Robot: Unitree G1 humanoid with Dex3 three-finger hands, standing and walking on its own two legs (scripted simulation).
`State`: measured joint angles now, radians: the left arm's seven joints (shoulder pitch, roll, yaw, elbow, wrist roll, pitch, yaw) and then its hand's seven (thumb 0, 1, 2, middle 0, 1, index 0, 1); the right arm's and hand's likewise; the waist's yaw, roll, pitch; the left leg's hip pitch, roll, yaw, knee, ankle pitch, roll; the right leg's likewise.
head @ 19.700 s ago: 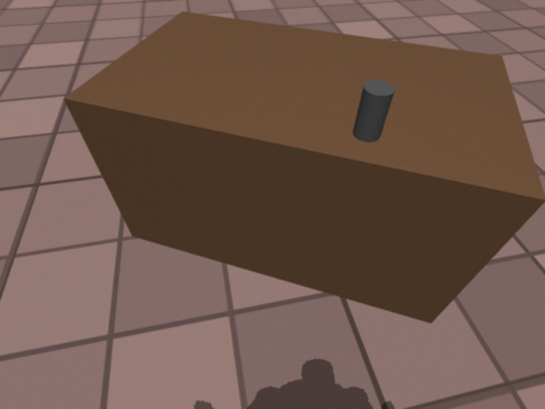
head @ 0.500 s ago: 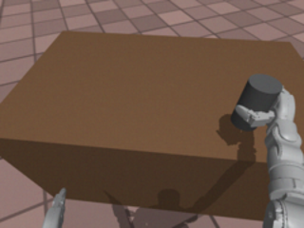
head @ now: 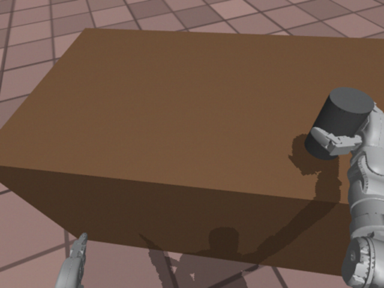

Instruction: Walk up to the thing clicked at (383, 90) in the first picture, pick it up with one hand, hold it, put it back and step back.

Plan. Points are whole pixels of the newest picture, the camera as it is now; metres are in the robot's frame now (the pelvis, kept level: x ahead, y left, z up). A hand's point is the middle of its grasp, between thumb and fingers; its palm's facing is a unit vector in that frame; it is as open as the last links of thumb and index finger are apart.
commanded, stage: lower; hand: right
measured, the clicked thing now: (334, 125) +0.44 -0.25 +0.10
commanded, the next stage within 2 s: loosen in 1.04 s
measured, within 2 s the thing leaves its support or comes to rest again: rests again in 0.86 s
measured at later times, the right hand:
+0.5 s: hand (324, 139) +0.45 -0.25 +0.05, palm faces +0.26 +0.97 +0.03, open 10.4 cm
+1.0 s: hand (320, 147) +0.45 -0.26 +0.02, palm faces +0.26 +0.96 +0.03, open 10.4 cm
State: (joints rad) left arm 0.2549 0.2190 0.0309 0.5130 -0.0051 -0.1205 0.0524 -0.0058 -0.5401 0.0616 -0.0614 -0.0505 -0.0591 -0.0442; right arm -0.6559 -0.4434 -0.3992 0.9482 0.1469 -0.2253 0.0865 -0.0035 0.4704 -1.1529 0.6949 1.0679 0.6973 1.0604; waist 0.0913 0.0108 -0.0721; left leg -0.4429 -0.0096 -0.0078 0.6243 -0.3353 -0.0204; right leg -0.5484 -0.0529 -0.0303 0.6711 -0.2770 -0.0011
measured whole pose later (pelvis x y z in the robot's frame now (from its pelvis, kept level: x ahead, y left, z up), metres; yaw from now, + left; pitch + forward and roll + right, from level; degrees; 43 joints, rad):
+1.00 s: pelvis -0.01 -0.01 -0.04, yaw +0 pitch +17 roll +3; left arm 0.35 0.23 0.05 0.22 0.04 -0.07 0.00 -0.01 -0.54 0.07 -0.06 -0.05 -0.06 -0.05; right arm -0.68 -0.47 -0.48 1.06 0.09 -0.38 0.10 0.00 0.45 -1.13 0.69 1.06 0.69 1.05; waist 0.15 0.02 -0.13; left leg -0.77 -0.02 0.01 0.93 -0.46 -0.03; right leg -0.89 -0.06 0.00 0.98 -0.40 -0.01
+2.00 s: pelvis +0.00 -0.01 -0.04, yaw +0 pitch +16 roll +3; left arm 0.38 0.24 0.04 0.15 0.02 -0.01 0.00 -0.01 -0.51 0.04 -0.07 -0.06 -0.07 -0.05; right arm -0.67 -0.51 -0.52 0.98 0.08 -0.34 0.10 -0.02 0.46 -0.13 0.21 0.18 0.21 0.18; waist 0.15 0.01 -0.13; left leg -0.74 -0.02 0.01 0.92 -0.47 -0.02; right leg -0.86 -0.07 0.00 0.99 -0.41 -0.01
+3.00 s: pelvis +0.02 +0.00 +0.01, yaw -2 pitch +1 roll +1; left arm 0.33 0.25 0.12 0.47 -0.05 -0.03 0.07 -0.01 -0.52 0.06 -0.06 -0.05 -0.06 -0.04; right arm 0.32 -0.35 -0.30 -0.04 0.07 -0.06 -0.07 -0.02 0.54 -0.05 0.07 0.06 0.06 0.06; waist -0.05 -0.02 -0.03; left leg -0.21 0.02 0.01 0.53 -0.34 -0.02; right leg -0.32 -0.02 -0.02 0.57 -0.27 0.00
